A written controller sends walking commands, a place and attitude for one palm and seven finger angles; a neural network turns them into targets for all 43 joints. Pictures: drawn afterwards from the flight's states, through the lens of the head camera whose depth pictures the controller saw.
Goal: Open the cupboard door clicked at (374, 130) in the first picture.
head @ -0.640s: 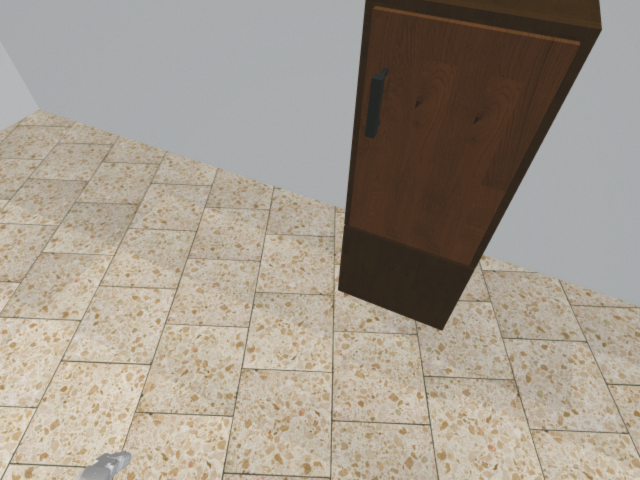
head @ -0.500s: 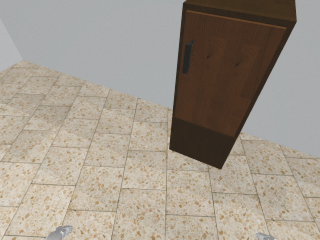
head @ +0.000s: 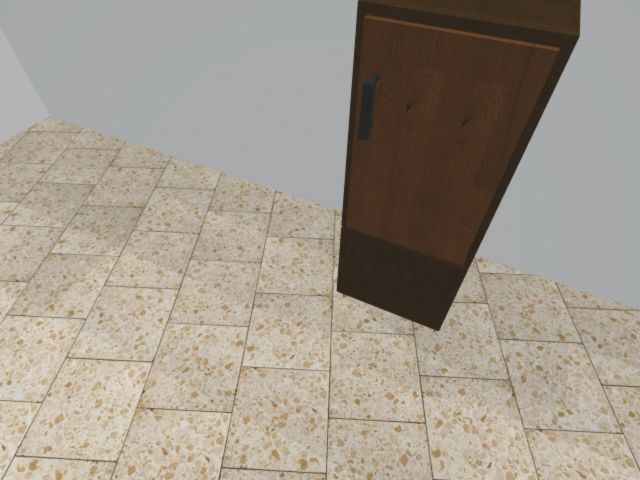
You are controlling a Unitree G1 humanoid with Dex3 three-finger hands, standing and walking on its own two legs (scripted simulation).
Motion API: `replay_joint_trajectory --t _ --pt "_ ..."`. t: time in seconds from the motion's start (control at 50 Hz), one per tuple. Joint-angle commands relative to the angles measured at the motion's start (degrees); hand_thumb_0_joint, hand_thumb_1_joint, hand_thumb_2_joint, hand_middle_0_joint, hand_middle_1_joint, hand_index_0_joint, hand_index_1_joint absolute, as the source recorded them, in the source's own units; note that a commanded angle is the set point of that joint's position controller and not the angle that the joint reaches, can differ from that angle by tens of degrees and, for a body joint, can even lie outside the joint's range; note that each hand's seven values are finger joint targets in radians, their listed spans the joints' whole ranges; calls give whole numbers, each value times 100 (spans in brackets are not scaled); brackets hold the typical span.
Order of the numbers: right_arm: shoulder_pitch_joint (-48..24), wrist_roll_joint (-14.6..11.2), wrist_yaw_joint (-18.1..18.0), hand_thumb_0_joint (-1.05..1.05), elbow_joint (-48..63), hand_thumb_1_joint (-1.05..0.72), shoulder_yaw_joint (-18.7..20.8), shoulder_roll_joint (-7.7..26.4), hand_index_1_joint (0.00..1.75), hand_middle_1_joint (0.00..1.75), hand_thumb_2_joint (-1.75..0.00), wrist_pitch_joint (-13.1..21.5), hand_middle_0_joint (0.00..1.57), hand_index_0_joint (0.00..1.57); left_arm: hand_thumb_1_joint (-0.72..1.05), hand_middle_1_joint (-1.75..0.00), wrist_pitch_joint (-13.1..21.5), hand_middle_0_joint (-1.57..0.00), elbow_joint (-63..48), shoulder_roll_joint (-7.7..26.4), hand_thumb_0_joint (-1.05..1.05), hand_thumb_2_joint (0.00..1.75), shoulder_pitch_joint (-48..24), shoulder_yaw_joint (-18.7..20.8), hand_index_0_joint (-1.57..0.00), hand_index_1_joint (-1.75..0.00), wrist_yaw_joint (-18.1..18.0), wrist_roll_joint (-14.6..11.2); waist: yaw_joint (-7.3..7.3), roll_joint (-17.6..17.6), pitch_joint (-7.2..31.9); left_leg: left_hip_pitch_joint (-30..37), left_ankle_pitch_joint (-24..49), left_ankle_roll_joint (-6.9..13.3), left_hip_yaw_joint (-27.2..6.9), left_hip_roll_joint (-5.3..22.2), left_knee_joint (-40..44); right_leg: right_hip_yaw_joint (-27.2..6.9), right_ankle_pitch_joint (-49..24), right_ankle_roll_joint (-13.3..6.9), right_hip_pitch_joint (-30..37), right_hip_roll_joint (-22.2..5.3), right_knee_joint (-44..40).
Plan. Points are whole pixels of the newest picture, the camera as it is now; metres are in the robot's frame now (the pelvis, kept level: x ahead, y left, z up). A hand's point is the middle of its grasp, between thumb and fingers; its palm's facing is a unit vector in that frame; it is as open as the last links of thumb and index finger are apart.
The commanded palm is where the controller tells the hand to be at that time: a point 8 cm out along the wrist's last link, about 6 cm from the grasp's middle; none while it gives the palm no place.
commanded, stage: stand and wait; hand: left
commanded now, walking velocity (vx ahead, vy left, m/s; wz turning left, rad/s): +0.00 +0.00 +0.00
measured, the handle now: (369, 107) +0.85 -0.06 +0.04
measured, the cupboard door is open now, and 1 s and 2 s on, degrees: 0 0 0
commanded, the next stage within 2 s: look at it before walking up in 0.34 s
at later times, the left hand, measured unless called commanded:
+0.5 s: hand out of the picture +0.07 +0.24 -0.16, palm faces -0.04 -0.95 -0.32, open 7.4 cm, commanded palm none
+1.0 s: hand out of the picture +0.09 +0.24 -0.15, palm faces -0.02 -0.94 -0.34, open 7.4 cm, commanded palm none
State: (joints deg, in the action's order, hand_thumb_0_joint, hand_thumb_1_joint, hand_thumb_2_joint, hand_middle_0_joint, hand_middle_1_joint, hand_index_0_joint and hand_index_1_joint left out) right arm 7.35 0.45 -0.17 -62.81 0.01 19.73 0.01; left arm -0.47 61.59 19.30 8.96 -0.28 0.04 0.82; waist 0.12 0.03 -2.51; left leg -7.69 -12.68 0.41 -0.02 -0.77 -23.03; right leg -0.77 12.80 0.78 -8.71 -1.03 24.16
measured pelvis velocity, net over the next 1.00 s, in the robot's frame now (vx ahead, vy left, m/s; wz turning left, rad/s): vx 0.01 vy -0.01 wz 0.01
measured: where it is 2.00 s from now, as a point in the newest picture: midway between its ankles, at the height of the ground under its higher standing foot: outside the picture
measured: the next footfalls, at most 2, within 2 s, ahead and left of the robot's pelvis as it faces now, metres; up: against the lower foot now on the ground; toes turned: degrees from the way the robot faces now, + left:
left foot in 1.98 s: +0.03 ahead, +0.10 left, +0.00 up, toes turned -18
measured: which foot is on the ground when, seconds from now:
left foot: down 0.00-1.00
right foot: down 0.00-1.00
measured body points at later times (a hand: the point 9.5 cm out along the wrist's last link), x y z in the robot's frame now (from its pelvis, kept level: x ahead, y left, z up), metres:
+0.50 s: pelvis -0.01 +0.00 +0.00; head +0.00 +0.00 +0.45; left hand +0.07 +0.29 -0.13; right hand +0.06 -0.30 -0.13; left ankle +0.00 +0.12 -0.74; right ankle +0.01 -0.13 -0.74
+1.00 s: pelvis +0.01 -0.01 +0.00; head +0.02 -0.01 +0.45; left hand +0.09 +0.29 -0.13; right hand +0.10 -0.30 -0.13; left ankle +0.00 +0.12 -0.74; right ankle +0.01 -0.13 -0.74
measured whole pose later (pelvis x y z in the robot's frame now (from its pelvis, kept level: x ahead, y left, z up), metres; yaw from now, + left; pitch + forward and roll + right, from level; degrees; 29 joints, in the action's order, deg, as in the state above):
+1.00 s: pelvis +0.01 -0.01 +0.00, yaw +0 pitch -2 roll +0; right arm 5.6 0.3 -0.3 -63.7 -0.3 19.3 0.7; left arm 0.2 62.3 19.2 7.1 -0.2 0.0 0.9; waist -0.1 0.1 -2.2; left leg -6.7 -11.9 -0.1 -0.6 -0.4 -20.4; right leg -0.2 12.3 0.3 -7.8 -0.7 21.9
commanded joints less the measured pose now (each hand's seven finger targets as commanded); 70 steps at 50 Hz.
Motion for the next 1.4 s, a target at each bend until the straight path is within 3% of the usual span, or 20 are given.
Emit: replay_joint_trajectory --t 0.0,0.1,0.28,0.82,1.02,1.08,1.14,1.22,1.24,1.28,1.3,1.32,1.34,1.36,1.38 --pt "-374 7 -48 0 369 -90 213 1115 30 30 -90 173 20 20 90 -30 188 -20 -389 1180 0 90 -369 235 -20 -30 -79 -25 -11 -74 315 -119 449 139 -578 671 514 -552 -448 -253 40 -599 -515" --pt "-322 12 -36 0 286 -90 211 1095 30 30 -90 159 20 20 90 -30 190 -20 -344 1176 0 90 -354 228 -20 -30 -72 -21 -11 -111 164 -181 186 121 -591 636 544 -655 51 -262 -139 -603 -684" --pt "-245 15 -31 0 228 -90 207 1078 30 30 -90 171 20 20 90 -30 196 -20 -336 1170 0 90 -358 237 -20 -30 -66 -16 -19 -76 199 -253 168 112 -624 656 564 -651 170 -263 -138 -596 -703" --pt "-353 -4 -69 0 255 -90 200 1134 30 30 -90 214 20 20 90 -30 211 -20 -293 1159 0 90 -342 239 -20 -30 -78 -17 -27 26 559 151 1175 111 -585 753 523 -468 -1100 -236 210 -595 -474" --pt "-364 7 -94 0 281 -90 221 1148 30 30 -90 202 20 20 90 -30 192 -20 -337 1177 0 90 -384 261 -20 -30 -74 -14 -13 14 492 313 1330 80 -470 785 462 -549 -1444 -272 125 -579 -463" --pt "11 16 -131 0 292 -90 137 469 30 30 -90 74 20 20 90 -30 3 -20 -348 592 0 90 -50 187 -20 -30 -104 -20 10 -26 424 256 1325 -38 -158 819 137 -646 -1797 -214 -145 -536 -118" --pt "132 20 -172 0 492 -90 242 547 30 30 -90 -10 20 20 90 -30 -93 -20 -542 619 0 90 66 268 -20 -30 -84 9 20 -43 411 202 1191 -6 -72 925 -75 -724 -1850 -234 -444 -425 241" --pt "75 37 -198 0 787 -90 380 654 30 30 -90 -52 20 20 90 -30 -166 -20 -821 486 0 90 123 342 -20 -30 -19 20 8 417 365 117 906 224 -250 1310 22 -547 -1218 -154 -996 -72 1025" --pt "91 32 -197 0 833 -90 414 684 30 30 -90 -49 20 20 90 -30 -176 -20 -871 432 0 90 136 348 -20 -30 -5 26 8 594 361 21 1004 359 -362 1513 91 -402 -762 -116 -1049 22 1415" --pt "-34 47 -180 0 940 -90 455 674 30 30 -90 -24 20 20 90 -30 -227 -20 -968 246 0 90 262 385 -20 -30 23 27 -76 1066 242 -197 1433 766 -536 1999 311 -34 1120 -16 -1210 126 2305" --pt "-101 56 -176 0 1008 -90 469 647 30 30 -90 -19 20 20 90 -30 -237 -20 -997 203 0 90 337 404 -20 -30 33 28 -107 1112 232 -368 1628 862 -492 2080 253 -22 1410 -11 -1088 46 2456" --pt "-204 67 -180 0 1072 -90 479 614 30 30 -90 -18 20 20 90 -30 -230 -20 -1010 156 0 90 500 431 -20 -30 45 22 -209 1068 247 -561 1708 820 -342 2077 33 -56 1371 -43 -841 -67 2261" --pt "-370 68 -173 0 1126 -90 494 612 30 30 -90 -31 20 20 90 -30 -215 -20 -956 152 0 90 789 454 -20 -30 56 35 -382 906 287 -771 1514 642 -96 1947 -370 -27 946 -69 -493 -97 1803" --pt "-467 58 -170 0 1171 -90 502 531 30 30 -90 -65 20 20 90 -30 -166 -20 -864 192 0 90 1174 501 -20 -30 57 60 -575 432 357 -1124 936 307 261 1586 -1226 -144 -22 -95 23 -182 874" --pt "-234 16 -141 0 1251 -90 447 87 30 30 -90 -126 20 20 90 -30 -65 -20 -872 739 0 90 1285 594 -20 -30 -10 149 -518 -1476 312 -1994 -1048 -226 835 583 -2796 -1987 -1037 -369 209 -1262 -387"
